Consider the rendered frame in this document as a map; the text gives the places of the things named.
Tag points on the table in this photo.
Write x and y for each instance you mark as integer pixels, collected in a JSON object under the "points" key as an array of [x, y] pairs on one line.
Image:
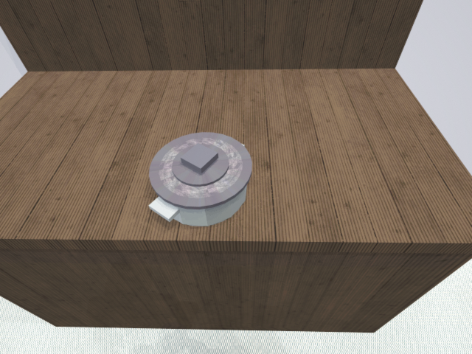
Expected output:
{"points": [[356, 207]]}

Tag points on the lid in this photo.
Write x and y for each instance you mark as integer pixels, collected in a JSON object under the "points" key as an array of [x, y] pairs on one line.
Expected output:
{"points": [[182, 186]]}

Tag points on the knob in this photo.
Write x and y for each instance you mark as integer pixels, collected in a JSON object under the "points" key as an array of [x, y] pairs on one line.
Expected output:
{"points": [[199, 157]]}

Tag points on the pot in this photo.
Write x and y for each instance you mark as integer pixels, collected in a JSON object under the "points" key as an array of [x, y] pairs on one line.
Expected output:
{"points": [[198, 217]]}

